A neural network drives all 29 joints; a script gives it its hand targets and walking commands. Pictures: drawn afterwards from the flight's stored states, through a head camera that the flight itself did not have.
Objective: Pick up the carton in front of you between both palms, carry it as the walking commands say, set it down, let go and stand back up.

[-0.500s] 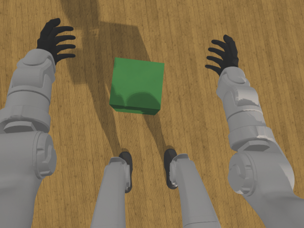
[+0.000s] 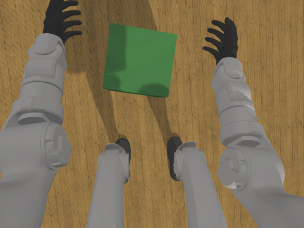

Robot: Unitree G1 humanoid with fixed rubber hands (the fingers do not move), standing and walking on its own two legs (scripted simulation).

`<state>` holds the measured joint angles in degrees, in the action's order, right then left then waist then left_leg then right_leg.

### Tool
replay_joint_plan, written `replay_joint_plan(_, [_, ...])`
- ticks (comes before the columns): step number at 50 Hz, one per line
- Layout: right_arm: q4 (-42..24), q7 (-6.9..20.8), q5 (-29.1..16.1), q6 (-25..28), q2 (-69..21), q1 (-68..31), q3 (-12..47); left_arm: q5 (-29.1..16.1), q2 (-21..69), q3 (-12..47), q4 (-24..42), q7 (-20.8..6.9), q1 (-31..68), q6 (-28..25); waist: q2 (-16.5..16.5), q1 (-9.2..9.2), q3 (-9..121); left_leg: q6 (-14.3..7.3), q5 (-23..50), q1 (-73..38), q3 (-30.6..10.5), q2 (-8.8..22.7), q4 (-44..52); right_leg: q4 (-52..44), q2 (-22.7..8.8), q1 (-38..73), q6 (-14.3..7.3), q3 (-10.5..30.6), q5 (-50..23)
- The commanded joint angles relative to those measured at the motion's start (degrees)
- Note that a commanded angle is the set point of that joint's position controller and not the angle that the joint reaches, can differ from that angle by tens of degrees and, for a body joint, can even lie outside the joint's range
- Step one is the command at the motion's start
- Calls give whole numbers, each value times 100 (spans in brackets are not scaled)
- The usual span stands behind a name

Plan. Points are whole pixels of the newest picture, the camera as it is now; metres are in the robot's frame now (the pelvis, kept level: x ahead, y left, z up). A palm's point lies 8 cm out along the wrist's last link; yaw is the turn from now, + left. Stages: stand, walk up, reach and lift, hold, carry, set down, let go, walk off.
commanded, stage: reach and lift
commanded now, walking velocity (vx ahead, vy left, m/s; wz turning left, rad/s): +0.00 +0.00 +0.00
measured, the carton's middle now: (139, 67) +0.51 +0.04 -0.45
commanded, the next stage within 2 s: none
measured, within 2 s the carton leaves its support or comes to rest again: leaves its support in 1.40 s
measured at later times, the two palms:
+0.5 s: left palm (86, 57) +0.52 +0.22 -0.36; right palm (196, 71) +0.49 -0.15 -0.36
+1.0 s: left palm (90, 58) +0.52 +0.20 -0.37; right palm (190, 68) +0.50 -0.13 -0.37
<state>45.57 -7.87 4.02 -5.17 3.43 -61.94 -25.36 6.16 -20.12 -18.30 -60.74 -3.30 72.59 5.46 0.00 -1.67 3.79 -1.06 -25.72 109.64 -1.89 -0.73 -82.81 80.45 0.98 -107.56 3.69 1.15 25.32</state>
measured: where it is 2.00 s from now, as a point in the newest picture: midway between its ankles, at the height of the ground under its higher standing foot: (150, 167)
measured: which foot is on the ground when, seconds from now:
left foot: down 0.00-1.00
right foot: down 0.00-1.00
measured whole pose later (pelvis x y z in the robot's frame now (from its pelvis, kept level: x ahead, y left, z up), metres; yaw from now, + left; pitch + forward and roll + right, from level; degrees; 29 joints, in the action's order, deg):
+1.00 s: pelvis -0.05 -0.01 -0.20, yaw -1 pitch +35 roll -4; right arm 62.5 -11.2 -10.5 -3.8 11.2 -85.2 -12.3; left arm -11.5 -29.2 2.8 -72.7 0.1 93.5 4.5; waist -3.0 -1.0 -24.3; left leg -0.2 -32.9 129.3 -3.2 -0.6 -126.6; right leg 124.0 3.3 -126.8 4.3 0.1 33.0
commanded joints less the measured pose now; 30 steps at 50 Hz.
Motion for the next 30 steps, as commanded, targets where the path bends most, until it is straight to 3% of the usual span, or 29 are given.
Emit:
replay_joint_plan(1, [-546,-132,-326,124,577,-1097,349,-411,-965,286,666,91,1402,-165,430,24,5844,195,3646,-3788,-39,-245,-547,640,466,1739,191,-531,-2512])
replay_joint_plan(4, [-572,-283,-671,39,774,-1392,671,-841,-1287,700,789,129,1797,-142,532,-42,6337,212,3184,-3435,101,-234,-1077,1201,449,2045,177,-530,-2483])
replay_joint_plan(9, [-613,-464,-1152,-163,1022,-2047,993,-1318,-1692,1238,686,154,2539,-4,714,-38,6503,208,2127,-2900,267,-141,-1708,1875,406,2118,110,-578,-1812])
replay_joint_plan(18, [339,-460,-1340,-249,1252,-3206,1059,-1513,-1931,1632,-502,151,3499,80,563,8,4885,116,485,-1811,175,106,-2380,2697,237,1504,49,-646,-414])
replay_joint_plan(23, [877,-355,-1293,-87,1410,-3621,1011,-1576,-1940,1823,-853,153,3829,-34,480,-28,4209,114,462,-1597,18,179,-2775,3168,215,1270,49,-650,-454])
replay_joint_plan(27, [977,-344,-1434,85,1630,-3883,1069,-1754,-2006,2086,-703,234,4167,-148,595,-88,4575,145,980,-2051,-63,204,-3107,3543,224,1271,43,-668,-930])
replay_joint_plan(30, [919,-370,-1571,181,1702,-3997,1294,-1884,-2031,2079,-428,326,4281,-211,495,54,4850,145,1346,-2121,-35,155,-3280,3754,252,1465,26,-693,-1226])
